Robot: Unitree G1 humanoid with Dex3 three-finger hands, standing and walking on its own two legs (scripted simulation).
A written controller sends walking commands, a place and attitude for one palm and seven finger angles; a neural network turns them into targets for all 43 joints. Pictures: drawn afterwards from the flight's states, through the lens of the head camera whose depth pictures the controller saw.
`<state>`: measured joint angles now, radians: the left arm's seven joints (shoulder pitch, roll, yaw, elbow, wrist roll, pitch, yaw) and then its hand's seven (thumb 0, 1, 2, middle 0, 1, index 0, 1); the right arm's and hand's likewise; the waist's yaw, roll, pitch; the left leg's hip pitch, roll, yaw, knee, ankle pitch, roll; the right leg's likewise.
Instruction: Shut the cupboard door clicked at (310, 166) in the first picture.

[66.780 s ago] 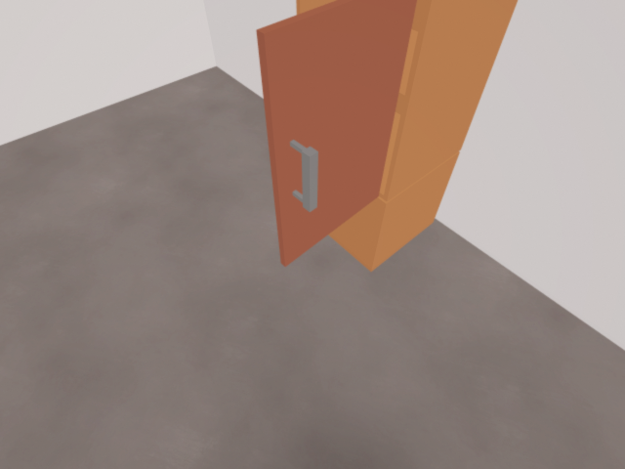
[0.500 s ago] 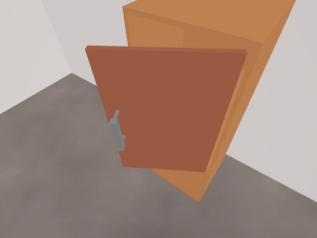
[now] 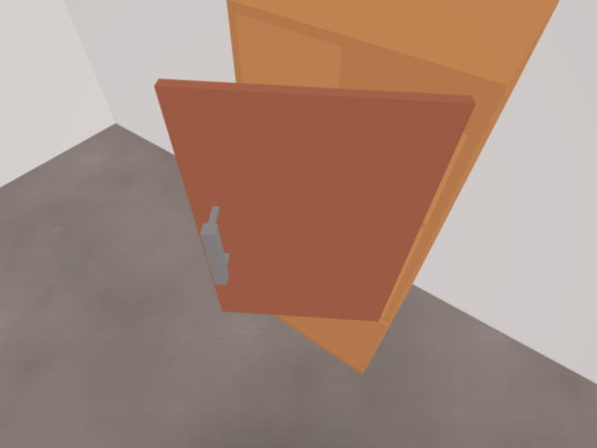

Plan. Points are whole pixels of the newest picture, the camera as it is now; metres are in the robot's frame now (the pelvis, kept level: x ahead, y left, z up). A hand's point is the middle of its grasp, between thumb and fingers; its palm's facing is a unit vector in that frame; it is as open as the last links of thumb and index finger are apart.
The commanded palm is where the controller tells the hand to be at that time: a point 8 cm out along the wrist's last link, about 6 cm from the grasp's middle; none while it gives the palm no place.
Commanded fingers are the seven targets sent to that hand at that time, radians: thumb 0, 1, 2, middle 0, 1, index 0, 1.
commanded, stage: look again from close up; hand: left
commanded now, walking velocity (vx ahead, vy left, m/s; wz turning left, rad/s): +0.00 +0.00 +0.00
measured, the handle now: (218, 246) +0.43 +0.17 -0.04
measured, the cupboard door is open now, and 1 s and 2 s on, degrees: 31 31 31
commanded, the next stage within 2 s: raise the hand and make a fist in 0.36 s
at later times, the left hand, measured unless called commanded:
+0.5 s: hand out of the picture -0.01 +0.17 -0.18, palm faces +0.07 -0.98 -0.18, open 7.3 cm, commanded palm +0.09 +0.21 -0.07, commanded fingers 0.00 0.90 0.90 -0.24 -0.34 -0.24 -0.34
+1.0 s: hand out of the picture +0.10 +0.20 -0.08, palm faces +0.19 -0.98 -0.03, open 5.6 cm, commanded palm +0.10 +0.23 -0.06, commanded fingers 0.00 0.90 0.90 -0.69 -0.84 -0.69 -0.84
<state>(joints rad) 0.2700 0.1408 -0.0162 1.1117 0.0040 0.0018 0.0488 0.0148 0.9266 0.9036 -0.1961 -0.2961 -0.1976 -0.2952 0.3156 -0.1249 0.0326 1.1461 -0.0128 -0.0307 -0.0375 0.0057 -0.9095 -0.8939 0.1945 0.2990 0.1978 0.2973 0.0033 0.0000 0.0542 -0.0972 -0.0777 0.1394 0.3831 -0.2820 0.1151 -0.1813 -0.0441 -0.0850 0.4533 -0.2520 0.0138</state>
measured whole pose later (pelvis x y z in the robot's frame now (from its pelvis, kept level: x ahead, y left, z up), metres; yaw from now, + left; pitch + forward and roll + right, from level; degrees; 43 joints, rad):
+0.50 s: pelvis +0.00 +0.01 +0.00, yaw +1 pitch -1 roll -1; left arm 0.34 0.12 0.01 0.98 0.00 0.09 0.07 0.02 0.93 0.90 -0.20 -0.30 -0.20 -0.30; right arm 0.31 -0.12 0.03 1.10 0.00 -0.05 -0.05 0.01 -0.92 -0.89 0.20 0.30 0.20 0.30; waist -0.01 -0.02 0.07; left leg -0.10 -0.10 0.14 0.39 -0.28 0.13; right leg -0.20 -0.06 -0.07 0.52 -0.27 0.03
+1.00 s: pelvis -0.05 -0.02 -0.11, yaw +8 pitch +14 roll -3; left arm 0.51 0.25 0.13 0.02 -0.28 -0.56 -0.27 0.02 0.90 0.90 -0.52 -0.65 -0.52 -0.65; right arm 0.12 -0.31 -0.06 0.46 0.00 -0.24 0.02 0.01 -0.91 -0.89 0.19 0.30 0.20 0.30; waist 0.05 -0.02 -0.12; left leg -0.91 -0.08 0.02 1.28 -0.60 0.10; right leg -0.96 0.01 -0.14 1.20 -0.47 -0.07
